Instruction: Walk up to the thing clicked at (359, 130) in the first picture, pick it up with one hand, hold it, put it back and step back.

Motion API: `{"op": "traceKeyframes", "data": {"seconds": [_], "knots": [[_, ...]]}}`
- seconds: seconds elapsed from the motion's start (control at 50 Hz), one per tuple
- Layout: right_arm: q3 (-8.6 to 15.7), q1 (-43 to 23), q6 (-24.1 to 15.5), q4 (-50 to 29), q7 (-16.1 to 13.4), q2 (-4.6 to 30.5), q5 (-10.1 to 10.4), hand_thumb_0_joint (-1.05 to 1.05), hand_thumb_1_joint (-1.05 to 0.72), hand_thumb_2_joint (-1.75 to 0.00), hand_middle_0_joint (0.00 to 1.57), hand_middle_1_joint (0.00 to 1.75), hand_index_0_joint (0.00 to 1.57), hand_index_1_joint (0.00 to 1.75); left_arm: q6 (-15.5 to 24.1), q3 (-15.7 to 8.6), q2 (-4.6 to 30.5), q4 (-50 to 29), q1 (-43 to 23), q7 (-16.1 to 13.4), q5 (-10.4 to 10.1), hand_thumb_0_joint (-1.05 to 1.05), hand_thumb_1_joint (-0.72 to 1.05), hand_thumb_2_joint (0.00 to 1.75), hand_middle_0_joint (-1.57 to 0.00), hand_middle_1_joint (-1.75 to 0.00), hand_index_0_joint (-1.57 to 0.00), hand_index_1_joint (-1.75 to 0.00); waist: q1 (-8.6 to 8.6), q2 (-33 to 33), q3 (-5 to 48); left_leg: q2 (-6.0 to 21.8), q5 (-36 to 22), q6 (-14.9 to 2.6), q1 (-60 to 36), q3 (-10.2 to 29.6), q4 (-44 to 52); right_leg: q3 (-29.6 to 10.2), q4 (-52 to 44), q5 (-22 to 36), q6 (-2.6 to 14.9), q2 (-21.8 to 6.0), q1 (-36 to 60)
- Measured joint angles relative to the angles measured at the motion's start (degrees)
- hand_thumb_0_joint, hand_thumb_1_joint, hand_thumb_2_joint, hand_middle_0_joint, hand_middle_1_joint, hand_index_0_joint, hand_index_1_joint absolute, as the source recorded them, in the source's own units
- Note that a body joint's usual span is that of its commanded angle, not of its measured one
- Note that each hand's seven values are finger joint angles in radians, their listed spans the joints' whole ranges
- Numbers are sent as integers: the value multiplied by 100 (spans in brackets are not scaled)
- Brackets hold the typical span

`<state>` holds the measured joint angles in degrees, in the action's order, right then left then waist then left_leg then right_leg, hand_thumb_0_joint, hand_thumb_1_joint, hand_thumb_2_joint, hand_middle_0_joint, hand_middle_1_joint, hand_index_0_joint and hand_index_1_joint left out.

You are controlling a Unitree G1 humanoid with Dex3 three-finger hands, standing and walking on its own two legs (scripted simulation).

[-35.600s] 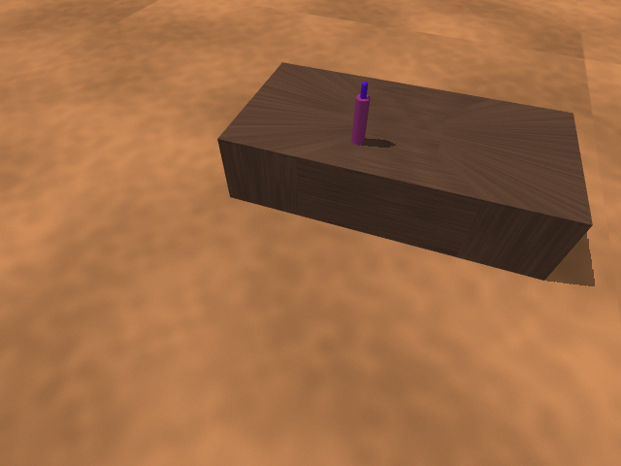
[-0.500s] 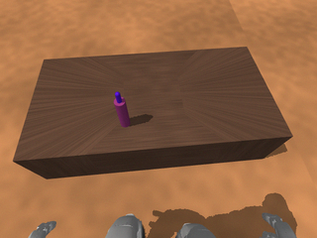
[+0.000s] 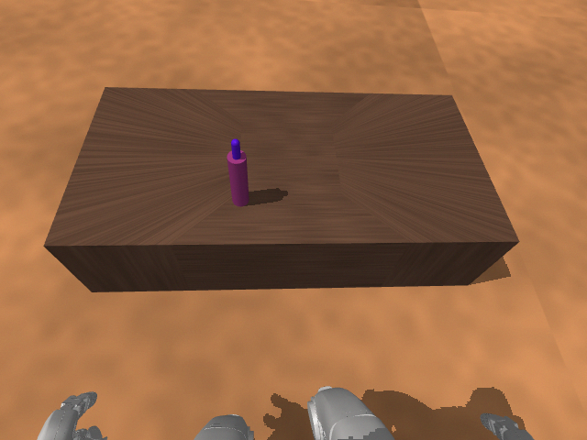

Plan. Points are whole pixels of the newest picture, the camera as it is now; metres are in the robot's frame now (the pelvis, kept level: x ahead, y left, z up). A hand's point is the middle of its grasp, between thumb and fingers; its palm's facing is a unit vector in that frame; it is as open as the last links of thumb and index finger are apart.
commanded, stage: step back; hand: left
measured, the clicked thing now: (238, 173) +0.77 +0.15 -0.31
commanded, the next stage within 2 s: none
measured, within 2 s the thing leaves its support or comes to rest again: neither
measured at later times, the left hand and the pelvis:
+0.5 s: hand out of the picture -0.06 +0.23 -0.13, palm faces +0.00 -0.90 -0.44, open 7.4 cm; pelvis -0.16 -0.05 -0.01, yaw +0 degrees
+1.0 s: hand out of the picture -0.26 +0.19 -0.14, palm faces -0.01 -0.90 -0.43, open 7.4 cm; pelvis -0.32 -0.08 +0.00, yaw -1 degrees
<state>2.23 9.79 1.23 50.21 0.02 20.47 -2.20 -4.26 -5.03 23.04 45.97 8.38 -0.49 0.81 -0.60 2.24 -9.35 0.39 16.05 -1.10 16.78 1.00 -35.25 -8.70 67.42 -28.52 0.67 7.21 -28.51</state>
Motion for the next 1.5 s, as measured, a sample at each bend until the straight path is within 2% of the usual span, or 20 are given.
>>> {"op": "traceKeyframes", "data": {"seconds": [0.12, 0.22, 0.26, 0.32, 0.4, 0.5, 0.58, 0.66, 0.72, 0.78, 0.84, 0.88, 0.94, 1.02, 1.16, 1.22, 1.3, 1.38, 1.44, 1.5], "knots": [[47, -160, -30, -282, -39, 26, 4, 0, -90, -90, 20, 30, 20, 30, 9, -66, 72, 116, 296, 56, 39, 1, 90, 89, -20, -30, -20, -30, -89, -30, -53, 251, -320, 38, 331, -122, 27, 43, -498, -67, -234, -270, 651], [57, -353, 47, -467, -17, 191, 21, 0, -90, -90, 20, 30, 20, 30, 88, -20, 55, 267, 386, 114, 36, 1, 90, 89, -20, -30, -20, -30, -134, -167, -59, 451, -463, 232, 843, -188, -328, 473, -2658, 369, -133, -653, 1530], [108, -432, 126, -414, -28, 336, 74, 0, -90, -90, 20, 30, 20, 30, 132, 2, -125, 370, 350, 123, 94, 1, 91, 89, -20, -30, -20, -30, -60, -542, -132, 550, -345, 209, 1028, 139, -559, 694, -2848, 405, -102, -460, 1597], [146, -329, 236, -234, -109, 318, 143, 0, -90, -90, 20, 30, 20, 30, 129, 97, -221, 332, 500, 163, 135, 1, 90, 89, -21, -30, -20, -30, -172, -411, 44, -161, 983, 164, 1356, 550, -1837, 585, -2684, 539, -22, -664, 1339], [114, -76, 159, -155, -137, 365, 204, 0, -91, -90, 20, 30, 20, 30, 110, 140, -304, 283, 476, 82, 157, 1, 90, 89, -21, -30, -20, -30, -132, -357, 155, -632, 1140, 152, 1343, 606, -2897, 611, -2896, 852, -18, -871, 1195], [73, 159, 131, -61, -122, 317, 143, 0, -91, -90, 20, 30, 20, 30, 153, 128, -204, -15, 122, -26, 155, 1, 90, 89, -21, -30, -21, -30, -37, -312, 64, -396, 1263, 165, 528, 292, -1751, 871, -2830, 1067, -30, -983, 886], [93, 154, 82, 60, -84, 197, 64, 0, -91, -90, 20, 30, 20, 30, 112, 151, -44, -182, -238, -33, 59, 1, 90, 89, -21, -30, -20, -30, 3, -81, -117, -352, 340, 79, -109, -23, -256, 943, -2358, 1061, -92, -1183, 489], [15, 50, 79, 67, 17, 97, 10, 0, -90, -90, 20, 30, 20, 30, 2, 134, -32, -23, -352, -60, 0, 0, 90, 89, -21, -30, -20, -30, 53, -113, -148, -172, 200, 34, 113, 11, -356, 465, -965, -166, 14, -561, 151], [-30, -31, 87, 23, -9, 55, -6, 0, -90, -90, 20, 30, 20, 30, 21, 112, -12, 79, -257, -30, -51, 0, 90, 89, -21, -30, -20, -30, 40, -142, -18, 6, -55, 50, 241, 6, -170, 335, -188, -206, 25, -274, 173], [-9, -165, 100, -93, -25, 97, -36, 0, -90, -90, 20, 30, 20, 30, 74, 103, -36, 141, -125, 8, -30, 0, 90, 89, -21, -30, -20, -30, -12, -216, 36, 156, -259, 86, 439, -29, -119, 452, -782, -247, -60, -367, 643], [3, -330, 133, -218, -15, 196, -5, 0, -90, -90, 20, 30, 20, 30, 163, 123, -61, 251, 3, 25, 6, 0, 90, 89, -21, -30, -20, -30, -80, -309, 53, 290, -372, 185, 732, -83, -278, 627, -2365, 207, -59, -565, 1349], [37, -471, 183, -198, -13, 324, 43, 0, -90, -90, 20, 30, 20, 30, 242, 131, -192, 428, 33, 10, 77, 0, 90, 89, -21, -30, -20, -30, -54, -630, -26, 456, -294, 156, 934, 128, -565, 807, -2901, 514, 39, -396, 1572], [86, -421, 292, -65, -72, 287, 105, 0, -90, -90, 20, 30, 20, 30, 265, 185, -262, 537, 244, 48, 129, 0, 90, 89, -21, -30, -20, -30, -153, -544, 109, -141, 974, 122, 1259, 618, -1764, 748, -2736, 597, 127, -519, 1346], [90, -159, 228, 38, -56, 344, 142, 0, -91, -90, 20, 30, 20, 30, 287, 180, -307, 636, 375, 13, 162, 1, 90, 89, -21, -30, -21, -30, -158, -458, 233, -569, 966, 183, 1287, 747, -2924, 757, -2937, 872, 115, -760, 1237], [124, 293, 196, 492, 50, 368, 9, 0, -91, -90, 20, 30, 20, 30, 451, 87, -161, 541, 385, 51, 194, 1, 90, 89, -21, -30, -21, -30, -180, -481, 372, -169, 1354, 221, 195, 368, -1193, 1123, -2855, 967, 89, -974, 1055], [157, 320, 68, 656, 93, 256, 2, 0, -91, -90, 20, 30, 20, 30, 390, 93, -19, 608, 379, 76, 164, 1, 90, 89, -21, -30, -21, -30, -182, -274, 366, -181, 495, 155, -340, 102, 0, 1119, -2646, 916, 5, -1166, 960], [105, 345, -87, 675, 121, 79, -58, 0, -91, -90, 20, 30, 20, 30, 289, 126, 41, 904, 509, 107, 71, 1, 90, 89, -21, -30, -20, -30, -86, -156, 550, -177, 268, 67, -372, 28, 107, 763, -2074, 169, 20, -942, 781], [19, 242, -129, 652, 136, -49, -57, 0, -90, -90, 20, 30, 20, 30, 393, 126, 73, 1076, 576, 169, 19, 1, 90, 89, -21, -30, -20, -30, -41, -105, 620, -51, 240, 167, -415, -24, 149, 829, -2679, 431, 13, -875, 1051], [17, 140, -52, 650, 121, -6, -14, 0, -90, -90, 20, 30, 20, 30, 498, 130, -99, 1181, 513, 143, 70, 1, 90, 89, -20, -30, -20, -30, -28, -408, 589, 176, 538, 187, -322, 167, -227, 1014, -3212, 1230, 43, -631, 1330], [38, 92, -22, 700, 92, 3, 17, 0, -90, -90, 20, 30, 20, 30, 593, 167, -217, 1160, 457, 146, 120, 1, 90, 89, -21, -30, -20, -30, -120, -392, 647, -38, 1155, 107, -39, 293, -871, 1014, -3223, 1164, 120, -676, 1302]]}}
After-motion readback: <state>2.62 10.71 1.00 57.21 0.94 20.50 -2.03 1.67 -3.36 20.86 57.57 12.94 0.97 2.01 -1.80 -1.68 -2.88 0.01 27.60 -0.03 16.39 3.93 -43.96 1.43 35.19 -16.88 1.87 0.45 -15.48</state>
